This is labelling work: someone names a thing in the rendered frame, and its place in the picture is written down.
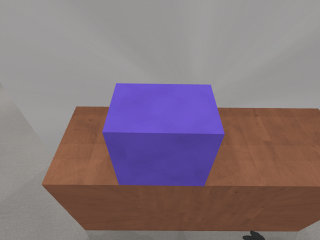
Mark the carton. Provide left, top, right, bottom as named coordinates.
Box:
left=102, top=83, right=225, bottom=187

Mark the robot right hand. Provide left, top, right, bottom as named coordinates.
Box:
left=242, top=230, right=265, bottom=240

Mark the pedestal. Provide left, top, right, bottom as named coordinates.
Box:
left=41, top=106, right=320, bottom=232

